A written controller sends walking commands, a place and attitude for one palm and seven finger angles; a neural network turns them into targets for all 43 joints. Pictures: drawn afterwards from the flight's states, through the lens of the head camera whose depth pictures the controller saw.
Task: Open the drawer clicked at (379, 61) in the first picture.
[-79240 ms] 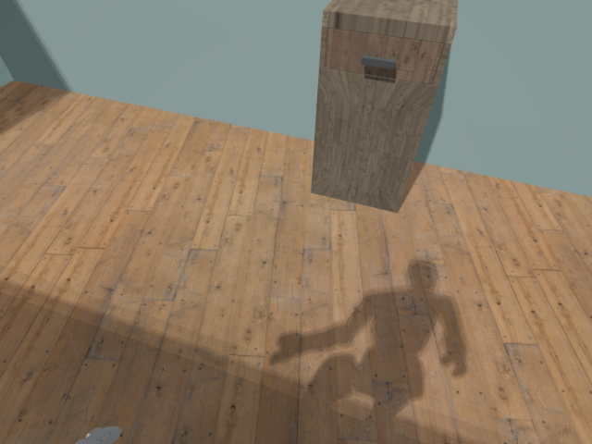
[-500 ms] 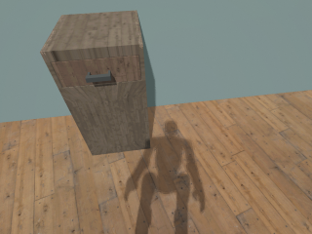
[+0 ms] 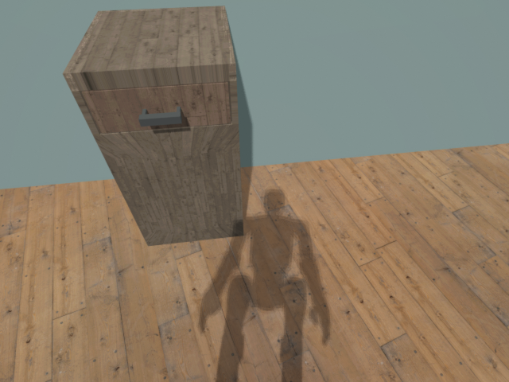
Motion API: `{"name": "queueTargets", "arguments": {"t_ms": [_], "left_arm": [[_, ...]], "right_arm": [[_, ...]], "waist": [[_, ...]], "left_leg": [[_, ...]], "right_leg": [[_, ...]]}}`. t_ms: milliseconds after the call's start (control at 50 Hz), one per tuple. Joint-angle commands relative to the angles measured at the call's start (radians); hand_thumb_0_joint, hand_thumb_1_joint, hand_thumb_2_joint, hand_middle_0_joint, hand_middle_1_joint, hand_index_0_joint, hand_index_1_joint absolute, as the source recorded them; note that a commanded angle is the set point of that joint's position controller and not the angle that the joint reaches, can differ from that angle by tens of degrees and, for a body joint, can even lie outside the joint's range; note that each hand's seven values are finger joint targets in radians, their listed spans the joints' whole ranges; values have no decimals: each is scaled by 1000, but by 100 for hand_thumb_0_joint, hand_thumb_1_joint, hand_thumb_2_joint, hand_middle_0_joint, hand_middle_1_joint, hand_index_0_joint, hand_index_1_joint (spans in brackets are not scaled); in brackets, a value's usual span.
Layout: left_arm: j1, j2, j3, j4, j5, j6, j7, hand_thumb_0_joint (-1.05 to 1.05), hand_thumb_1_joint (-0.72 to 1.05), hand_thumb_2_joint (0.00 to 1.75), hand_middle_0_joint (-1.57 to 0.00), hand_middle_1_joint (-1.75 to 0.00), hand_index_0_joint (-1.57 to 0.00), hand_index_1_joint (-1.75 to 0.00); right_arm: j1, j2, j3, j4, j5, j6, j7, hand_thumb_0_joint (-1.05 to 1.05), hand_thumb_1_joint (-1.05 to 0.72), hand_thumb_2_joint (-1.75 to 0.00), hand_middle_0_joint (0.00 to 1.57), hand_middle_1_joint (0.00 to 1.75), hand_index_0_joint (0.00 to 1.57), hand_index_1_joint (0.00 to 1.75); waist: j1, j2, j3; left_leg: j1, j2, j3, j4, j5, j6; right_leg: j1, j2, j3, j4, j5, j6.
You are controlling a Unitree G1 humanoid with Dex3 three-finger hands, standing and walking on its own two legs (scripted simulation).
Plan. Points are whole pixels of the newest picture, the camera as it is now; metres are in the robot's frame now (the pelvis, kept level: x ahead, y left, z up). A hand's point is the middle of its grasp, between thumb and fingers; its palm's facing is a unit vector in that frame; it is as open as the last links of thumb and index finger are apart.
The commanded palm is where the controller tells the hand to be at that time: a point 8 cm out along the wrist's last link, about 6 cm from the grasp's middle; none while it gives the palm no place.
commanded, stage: look to check the result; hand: left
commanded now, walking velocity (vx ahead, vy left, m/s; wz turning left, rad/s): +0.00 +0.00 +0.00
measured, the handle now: (161, 114) +0.80 +0.31 -0.05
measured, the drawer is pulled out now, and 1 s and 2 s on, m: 0.00 0.00 0.00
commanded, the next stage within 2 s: turn to face it in 0.28 s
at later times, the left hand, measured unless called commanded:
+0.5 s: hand out of the picture +0.06 +0.21 -0.16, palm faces +0.02 -0.96 -0.27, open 7.3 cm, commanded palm none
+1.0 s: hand out of the picture +0.01 +0.18 -0.19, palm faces +0.15 -0.97 -0.22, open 7.3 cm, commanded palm none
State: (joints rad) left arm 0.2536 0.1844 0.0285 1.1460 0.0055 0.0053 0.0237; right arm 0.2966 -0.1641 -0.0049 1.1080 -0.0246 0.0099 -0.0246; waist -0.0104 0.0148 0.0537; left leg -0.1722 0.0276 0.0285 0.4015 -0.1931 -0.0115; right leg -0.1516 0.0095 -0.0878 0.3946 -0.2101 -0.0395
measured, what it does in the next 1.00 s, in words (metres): stands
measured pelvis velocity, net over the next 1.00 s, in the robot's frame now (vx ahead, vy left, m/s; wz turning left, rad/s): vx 0.01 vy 0.00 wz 0.10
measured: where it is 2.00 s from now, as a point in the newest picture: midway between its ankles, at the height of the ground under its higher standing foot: (262, 373)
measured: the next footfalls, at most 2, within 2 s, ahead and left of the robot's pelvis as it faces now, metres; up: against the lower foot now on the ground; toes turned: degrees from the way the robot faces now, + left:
right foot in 1.54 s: +0.26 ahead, -0.11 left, +0.00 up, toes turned +5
left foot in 1.94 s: +0.39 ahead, +0.10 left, +0.00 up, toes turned +14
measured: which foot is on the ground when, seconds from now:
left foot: down 0.00-1.00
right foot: down 0.00-1.00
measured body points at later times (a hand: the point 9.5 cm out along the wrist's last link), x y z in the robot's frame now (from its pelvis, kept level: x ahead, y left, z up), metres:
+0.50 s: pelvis +0.01 +0.00 +0.00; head +0.02 -0.01 +0.45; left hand +0.06 +0.26 -0.14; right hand +0.05 -0.26 -0.15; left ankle +0.02 +0.13 -0.74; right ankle +0.01 -0.09 -0.74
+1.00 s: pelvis +0.01 +0.00 -0.01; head +0.03 +0.00 +0.44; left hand +0.00 +0.24 -0.17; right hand +0.03 -0.22 -0.17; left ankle +0.02 +0.13 -0.74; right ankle +0.01 -0.09 -0.74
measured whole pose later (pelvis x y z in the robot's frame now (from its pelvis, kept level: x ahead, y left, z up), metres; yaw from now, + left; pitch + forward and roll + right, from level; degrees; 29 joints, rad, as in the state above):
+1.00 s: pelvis +0.01 +0.00 -0.01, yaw +6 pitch -2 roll +0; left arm 0.22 0.18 0.05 1.11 0.01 0.03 0.03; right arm 0.26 -0.14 -0.02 1.09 -0.03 0.04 -0.02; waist -0.01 -0.01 0.07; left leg -0.24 -0.01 -0.06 0.52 -0.26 -0.01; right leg -0.18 -0.04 -0.18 0.53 -0.32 -0.03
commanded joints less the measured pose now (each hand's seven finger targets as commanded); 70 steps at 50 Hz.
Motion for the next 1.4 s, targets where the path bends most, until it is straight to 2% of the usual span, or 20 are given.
{"name": "queueTargets", "arguments": {"t_ms": [0,440,580,680,800,880,920,980,1040,1080,1100,1160,1200,1220,1240,1260,1280,1300,1340,1380], "left_arm": [[16,135,24,-43,4,-24,4,0,90,90,-20,-30,-20,-30],[-64,210,31,-58,5,-33,2,0,90,90,-20,-30,-20,-30],[-38,160,22,-59,2,-14,8,0,90,90,-20,-30,-20,-30],[-35,166,30,-73,3,-7,13,0,90,90,-20,-30,-20,-30],[-42,162,41,-93,6,1,17,0,90,90,-20,-30,-20,-30],[-39,129,46,-98,7,6,16,0,90,90,-20,-30,-20,-30],[-5,105,45,-84,6,3,11,0,90,90,-20,-30,-20,-30],[25,93,46,-74,16,-2,-3,0,90,90,-20,-30,-20,-30],[72,94,51,-64,22,-8,-10,0,90,90,-20,-30,-20,-30],[119,114,60,-55,24,-13,-7,0,90,90,-20,-30,-20,-30],[138,127,65,-49,23,-19,-4,0,90,90,-20,-30,-20,-30],[126,129,65,-52,25,-37,-4,0,90,90,-20,-30,-20,-30],[91,112,61,-53,24,-40,-7,0,90,90,-20,-30,-20,-30],[78,100,56,-56,19,-40,-10,0,90,90,-20,-30,-20,-30],[62,53,48,-70,14,-41,-17,0,90,90,-20,-30,-20,-30],[19,15,34,-103,2,-46,-21,0,90,90,-20,-30,-20,-30],[-60,29,30,-140,11,-53,-20,0,90,90,-20,-30,-20,-30],[-88,37,37,-148,15,-51,-19,0,90,90,-20,-30,-20,-30],[-79,30,40,-142,12,-51,-31,0,90,90,-20,-30,-20,-30],[-49,-3,36,-139,12,-41,-44,0,90,90,-20,-30,-20,-30]], "right_arm": [[52,-132,-24,-36,3,-16,-11,0,-90,-90,20,30,20,30],[-61,-213,-29,-53,6,-20,-3,0,-90,-90,20,30,20,30],[-46,-143,-15,-53,6,0,1,0,-90,-90,20,30,20,30],[-34,-133,-23,-60,7,12,3,0,-90,-90,20,30,20,30],[-8,-105,-34,-61,8,22,2,0,-90,-90,20,30,20,30],[7,-101,-38,-57,2,18,0,0,-90,-90,20,30,20,30],[11,-106,-35,-60,-5,10,-4,0,-90,-90,20,30,20,30],[26,-109,-43,-65,-11,9,-3,0,-90,-90,20,30,20,30],[43,-83,-46,-74,-12,6,-2,0,-90,-90,20,30,20,30],[47,-38,-36,-83,-10,-1,0,0,-90,-90,20,30,20,30],[45,-28,-37,-87,-9,-6,3,0,-90,-90,20,30,20,30],[17,-17,-41,-100,-5,-16,17,0,-90,-90,20,30,20,30],[76,-4,-36,-79,-4,-21,21,0,-90,-90,20,30,20,30],[164,-8,-34,-45,-4,-28,21,0,-90,-90,20,30,20,30],[274,-52,-46,4,-10,-37,14,0,-90,-90,20,30,20,30],[402,-128,-69,44,-24,-46,-7,0,-90,-90,20,30,20,30],[450,-144,-67,54,-22,-43,-19,0,-90,-90,20,30,20,30],[420,-144,-60,46,-20,-49,-21,0,-90,-90,20,30,20,30],[280,-99,-53,4,-16,-64,-21,0,-90,-90,20,30,20,30],[204,-113,-52,-14,-18,-71,-23,0,-90,-90,20,30,20,30]], "waist": [[0,0,28],[6,-4,-22],[9,-1,-29],[6,-45,-29],[-2,-62,3],[-3,39,33],[5,83,12],[9,89,48],[24,4,83],[44,-128,86],[44,-184,68],[26,-86,97],[-16,-52,126],[-49,18,102],[-81,195,99],[-125,369,59],[-140,249,39],[-119,216,49],[-60,102,83],[-22,101,77]], "left_leg": [[-13,73,-80,-81,31,38],[18,84,-95,-93,143,34],[-9,68,-96,-44,177,21],[-31,45,-89,21,161,15],[-46,30,-81,109,100,18],[-98,66,-170,37,109,42],[-134,84,-247,-47,-47,64],[-212,68,-278,-112,-379,79],[-275,25,-221,-44,-401,78],[-350,-29,-72,149,-290,59],[-331,-24,-3,268,-214,49],[-307,51,15,330,-276,41],[-141,50,50,177,-211,39],[0,37,41,69,-114,46],[104,111,-129,-24,-69,97],[259,307,-463,-119,74,200],[309,386,-508,-131,201,271],[252,377,-454,-121,211,272],[120,344,-348,-148,128,232],[30,285,-224,-173,60,188]], "right_leg": [[-46,-119,127,-118,-48,-15],[34,-137,105,-98,113,-8],[34,-159,74,-51,141,2],[20,-191,76,-40,128,-19],[-49,-229,67,-43,31,-46],[-54,-168,22,30,-41,-18],[-8,-125,16,35,-182,8],[-9,-111,31,33,-350,5],[11,-139,57,-21,-428,-15],[75,-248,164,-126,-518,-67],[79,-324,231,-184,-541,-100],[12,-385,216,-205,-466,-150],[-103,-332,98,-116,-366,-113],[-168,-264,15,10,-287,-73],[-274,-138,-97,250,-184,-20],[-488,-39,-126,525,-267,25],[-567,-50,-17,690,-372,6],[-581,-92,41,754,-335,-3],[-529,-133,80,704,-244,2],[-413,-126,49,561,-192,19]]}}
